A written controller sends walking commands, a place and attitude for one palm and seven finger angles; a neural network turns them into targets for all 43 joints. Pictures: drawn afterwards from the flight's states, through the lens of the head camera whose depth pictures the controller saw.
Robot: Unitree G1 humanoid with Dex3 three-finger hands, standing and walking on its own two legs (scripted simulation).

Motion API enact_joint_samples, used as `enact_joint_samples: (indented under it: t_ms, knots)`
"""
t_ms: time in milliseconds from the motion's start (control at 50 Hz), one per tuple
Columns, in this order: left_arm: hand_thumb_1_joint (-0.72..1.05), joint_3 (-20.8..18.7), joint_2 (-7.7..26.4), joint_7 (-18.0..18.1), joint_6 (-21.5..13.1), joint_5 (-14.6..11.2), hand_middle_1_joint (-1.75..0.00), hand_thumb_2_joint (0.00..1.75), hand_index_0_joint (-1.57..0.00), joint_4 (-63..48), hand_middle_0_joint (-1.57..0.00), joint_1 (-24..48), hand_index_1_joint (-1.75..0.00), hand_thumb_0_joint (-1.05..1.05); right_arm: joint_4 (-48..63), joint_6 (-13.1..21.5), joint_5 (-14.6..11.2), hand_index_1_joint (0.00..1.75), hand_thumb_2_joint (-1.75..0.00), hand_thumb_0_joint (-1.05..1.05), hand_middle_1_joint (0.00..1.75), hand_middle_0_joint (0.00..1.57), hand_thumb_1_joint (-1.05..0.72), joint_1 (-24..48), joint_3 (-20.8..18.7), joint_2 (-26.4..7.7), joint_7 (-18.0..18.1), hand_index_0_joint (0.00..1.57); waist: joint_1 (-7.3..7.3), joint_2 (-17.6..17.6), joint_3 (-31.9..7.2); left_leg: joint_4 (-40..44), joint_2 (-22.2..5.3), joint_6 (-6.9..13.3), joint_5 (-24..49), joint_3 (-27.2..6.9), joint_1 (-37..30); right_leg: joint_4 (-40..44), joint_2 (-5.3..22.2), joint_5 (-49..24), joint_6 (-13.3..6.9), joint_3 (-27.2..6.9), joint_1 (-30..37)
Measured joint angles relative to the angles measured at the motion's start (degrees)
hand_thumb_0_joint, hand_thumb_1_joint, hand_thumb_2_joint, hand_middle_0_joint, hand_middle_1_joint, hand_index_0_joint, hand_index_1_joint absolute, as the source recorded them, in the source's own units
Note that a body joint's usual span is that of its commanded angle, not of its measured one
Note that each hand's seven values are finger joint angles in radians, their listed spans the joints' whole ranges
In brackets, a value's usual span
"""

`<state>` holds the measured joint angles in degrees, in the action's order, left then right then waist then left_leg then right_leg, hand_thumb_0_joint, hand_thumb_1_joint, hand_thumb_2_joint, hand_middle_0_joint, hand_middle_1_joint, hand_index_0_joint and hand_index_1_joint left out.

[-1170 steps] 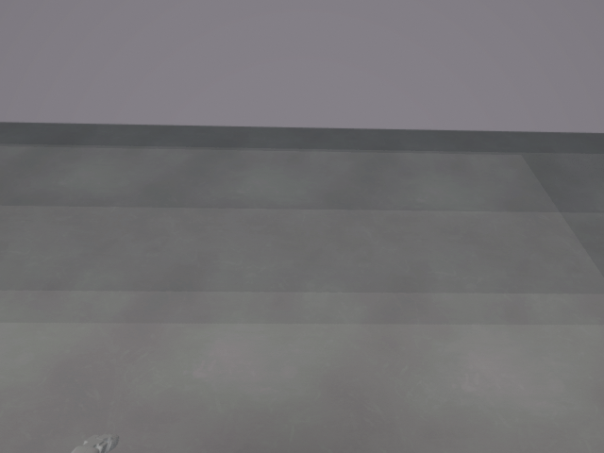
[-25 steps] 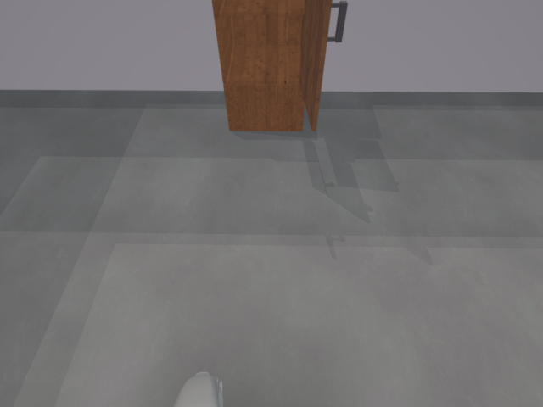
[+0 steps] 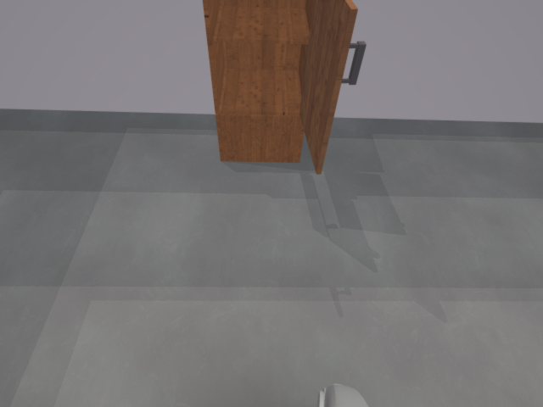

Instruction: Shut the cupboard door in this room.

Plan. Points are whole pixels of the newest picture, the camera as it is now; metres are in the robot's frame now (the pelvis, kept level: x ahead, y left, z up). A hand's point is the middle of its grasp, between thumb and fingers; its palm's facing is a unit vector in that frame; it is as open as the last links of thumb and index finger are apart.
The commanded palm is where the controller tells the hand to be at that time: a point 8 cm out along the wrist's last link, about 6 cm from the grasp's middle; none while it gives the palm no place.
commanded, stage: turn or walk to find it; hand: left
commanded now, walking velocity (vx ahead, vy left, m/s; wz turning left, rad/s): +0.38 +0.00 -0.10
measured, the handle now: (350, 64) +1.03 -0.16 -0.02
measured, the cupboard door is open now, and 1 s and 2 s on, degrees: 96 96 96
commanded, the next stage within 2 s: stand and wait in 0.42 s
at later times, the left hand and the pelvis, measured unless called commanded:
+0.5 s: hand (217, 326) +0.28 +0.12 -0.16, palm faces +0.03 -0.97 -0.25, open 7.1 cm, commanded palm none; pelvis +0.21 -0.07 +0.00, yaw +0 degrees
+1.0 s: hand (215, 309) +0.32 +0.13 -0.18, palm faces +0.04 -0.98 -0.17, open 7.4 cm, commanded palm none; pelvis +0.32 -0.03 +0.00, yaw +0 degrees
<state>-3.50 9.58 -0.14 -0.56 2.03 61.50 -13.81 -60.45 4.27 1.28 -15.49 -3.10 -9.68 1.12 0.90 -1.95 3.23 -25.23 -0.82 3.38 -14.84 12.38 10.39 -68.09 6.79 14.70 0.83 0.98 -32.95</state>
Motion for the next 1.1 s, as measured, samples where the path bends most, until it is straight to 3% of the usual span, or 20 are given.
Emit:
enact_joint_samples:
  t_ms: [120, 240, 280, 340, 400, 520, 640, 700, 740, 780, 820, 880, 960, 1040, 1100]
  knots:
    - [0.93, -0.48, 1.82, -0.74, 0.67, -0.16, -0.29, 0.90, -0.20, -2.10, -0.19, 5.26, -0.30, 0.01, -3.30, -0.55, 0.19, 0.30, -0.90, -0.01, 0.30, 0.19, -0.93, -7.15, -0.03, 0.14, -0.34, 0.20, -2.17, 0.72, -0.37, 4.79, -0.35, -1.82, -1.83, 0.39, -6.67, 15.70, 1.53, -4.35, 1.03, 2.36, -1.13]
    - [0.92, 0.09, 1.90, -1.21, -0.30, -0.28, -0.29, 0.90, -0.20, -3.47, -0.19, 9.43, -0.30, 0.01, -5.37, -1.43, 0.49, 0.30, -0.90, 0.00, 0.30, 0.19, -0.91, -11.21, 0.18, 0.85, -0.64, 0.20, -4.69, 2.35, 0.42, 1.31, -3.01, -5.41, -8.40, 1.13, -10.64, 32.12, -1.52, -3.22, -0.91, 6.07, 6.62]
    - [0.91, 0.29, 1.55, -1.06, -2.18, -0.08, -0.29, 0.90, -0.20, -3.89, -0.19, 10.20, -0.30, 0.01, -6.35, -2.01, 0.07, 0.30, -0.90, 0.00, 0.30, 0.19, -0.91, -11.70, 0.34, 1.27, -0.92, 0.20, -4.40, 3.11, 0.81, -9.48, -5.40, -5.25, -11.62, -0.08, -7.48, 33.46, -2.94, -3.59, -2.93, 7.27, 9.20]
    - [0.91, 0.72, 0.24, -0.52, -3.75, -0.79, -0.29, 0.90, -0.20, -3.84, -0.19, 9.64, -0.30, 0.00, -6.37, -3.61, -0.47, 0.30, -0.90, 0.00, 0.30, 0.20, -0.91, -9.07, 0.45, 1.37, -1.20, 0.20, -4.11, 3.44, 1.66, -35.88, -4.87, -3.78, -12.13, -7.13, 4.06, 31.30, -3.38, -0.14, -4.25, 8.33, 11.64]
    - [0.91, 0.97, -1.33, 0.19, -3.57, -1.11, -0.29, 0.90, -0.20, -2.62, -0.20, 6.70, -0.30, 0.00, -4.64, -4.08, -0.01, 0.30, -0.90, 0.01, 0.30, 0.19, -0.91, -5.31, -0.03, 0.75, -1.27, 0.20, -3.49, 3.76, 0.85, -44.55, -5.68, -3.73, -5.62, -8.60, 13.15, 35.72, -4.10, -0.14, -3.75, 8.83, 16.37]
    - [0.96, 0.25, 0.30, 1.33, -3.78, -0.85, -0.30, 0.90, -0.21, -0.28, -0.20, 1.05, -0.30, -0.03, 0.27, -3.94, 0.40, 0.30, -0.90, 0.00, 0.30, 0.19, -0.92, 1.57, -0.63, -0.37, -1.41, 0.20, -2.49, 4.18, -1.70, -33.93, -7.82, -5.67, 1.31, -8.19, 21.67, 43.73, -5.43, -0.27, -3.68, 9.99, 23.80]
    - [0.93, 1.65, -0.31, 1.24, -3.30, -0.78, -0.30, 0.90, -0.20, 2.64, -0.20, -2.90, -0.30, -0.01, 2.06, -3.44, 0.05, 0.30, -0.90, 0.00, 0.30, 0.19, -0.92, 7.14, -0.02, -1.82, -1.79, 0.20, -0.24, 3.84, -0.74, -17.03, -6.40, -5.62, 4.08, -6.38, 18.28, 45.14, -5.73, 2.69, -1.90, 10.50, 28.70]
    - [0.92, 1.98, -0.92, 1.56, -2.60, -0.87, -0.30, 0.90, -0.20, 4.00, -0.20, -4.93, -0.30, 0.00, 2.01, -2.85, 0.10, 0.30, -0.90, 0.00, 0.30, 0.19, -0.92, 8.49, 0.81, -1.67, -1.64, 0.20, 0.95, 3.23, -0.17, -8.70, -4.80, -4.96, 8.88, -5.54, 12.95, 42.43, -5.52, 6.05, -0.45, 10.50, 30.01]
    - [0.91, 2.16, -0.71, 1.84, -1.76, -1.13, -0.30, 0.90, -0.20, 5.09, -0.20, -5.37, -0.30, 0.00, 1.71, -2.04, 0.24, 0.30, -0.90, 0.00, 0.30, 0.19, -0.92, 9.06, 1.28, -0.61, -1.36, 0.20, 1.33, 1.08, 0.46, -8.07, -3.27, -1.82, 5.89, -4.52, 10.98, 36.45, -3.63, 9.20, 0.27, 9.57, 28.60]
    - [0.91, 2.50, -0.83, 2.22, -0.75, -1.52, -0.30, 0.90, -0.20, 5.79, -0.20, -4.99, -0.30, 0.00, 1.26, -1.82, 0.05, 0.30, -0.90, 0.00, 0.30, 0.19, -0.91, 9.57, 2.10, 0.41, -0.76, 0.20, 1.91, -0.17, 1.09, -8.71, -2.56, -0.24, 3.12, -3.50, 10.03, 27.29, -2.98, 15.11, 0.88, 6.38, 25.02]
    - [0.91, 2.71, -1.35, 2.25, -0.01, -1.57, -0.29, 0.90, -0.20, 6.25, -0.20, -4.29, -0.30, 0.00, 0.61, -2.17, -0.06, 0.30, -0.90, 0.00, 0.30, 0.19, -0.91, 9.68, 2.54, 1.17, -0.20, 0.20, 1.84, 0.08, 1.20, -7.26, -2.26, -0.05, 3.04, -3.09, 8.63, 21.13, -2.85, 17.39, 1.09, 4.51, 21.77]
    - [0.91, 2.80, -1.98, 2.00, 0.42, -1.47, -0.29, 0.90, -0.20, 6.05, -0.20, -2.99, -0.30, 0.00, -0.08, -2.34, -0.65, 0.30, -0.90, -0.01, 0.30, 0.19, -0.92, 9.35, 1.91, 1.98, 0.53, 0.20, 1.14, 0.59, 0.86, -4.10, -1.28, 0.43, 4.23, -2.77, 6.86, 20.27, -1.83, 15.58, 1.35, 2.89, 18.58]
    - [0.91, 2.77, -2.28, 2.10, 0.73, -1.07, -0.29, 0.90, -0.20, 4.98, -0.20, -1.64, -0.30, 0.00, -0.66, -2.77, -0.55, 0.30, -0.90, -0.03, 0.30, 0.20, -0.95, 8.75, 1.20, 1.34, 0.54, 0.21, 0.06, 0.78, -0.39, -1.49, 0.00, 0.56, 5.23, -2.30, 5.49, 25.08, -0.69, 11.57, 1.48, 1.80, 17.09]
    - [0.91, 2.88, -1.88, 2.35, 0.39, -0.64, -0.29, 0.90, -0.20, 3.94, -0.19, -1.18, -0.30, 0.00, -2.06, -3.83, -0.61, 0.30, -0.90, -0.03, 0.30, 0.20, -0.95, 7.12, 0.97, 0.98, 0.23, 0.21, -0.04, 0.28, -1.63, -2.32, 0.84, -0.19, 4.45, -1.74, 5.16, 35.44, -0.58, 3.41, 1.41, 1.91, 19.78]
    - [0.91, 3.45, -2.40, 2.38, 0.23, -0.50, -0.29, 0.90, -0.20, 4.49, -0.19, -1.63, -0.30, 0.01, -3.21, -4.69, -0.84, 0.30, -0.90, -0.02, 0.30, 0.20, -0.95, 5.35, 0.60, -0.28, 0.17, 0.21, -0.61, 2.47, -2.35, -1.76, -0.23, -1.19, 4.20, -2.67, 3.91, 37.62, -1.82, 1.74, 1.19, 2.88, 21.82]
